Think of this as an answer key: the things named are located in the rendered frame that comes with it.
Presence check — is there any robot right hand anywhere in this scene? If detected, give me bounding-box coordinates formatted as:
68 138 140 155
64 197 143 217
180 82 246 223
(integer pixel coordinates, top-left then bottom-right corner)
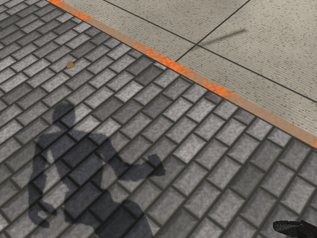
272 220 317 238

